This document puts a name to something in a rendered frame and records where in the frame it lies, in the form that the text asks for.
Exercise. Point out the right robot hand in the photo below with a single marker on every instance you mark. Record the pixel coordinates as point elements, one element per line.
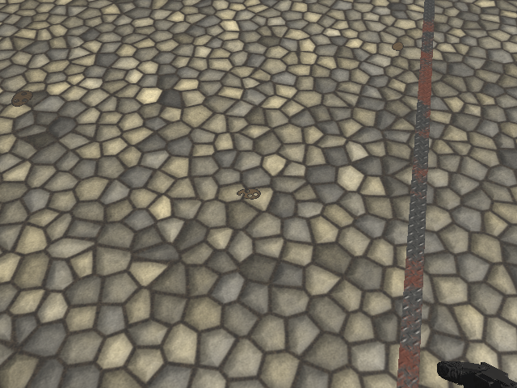
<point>472,375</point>

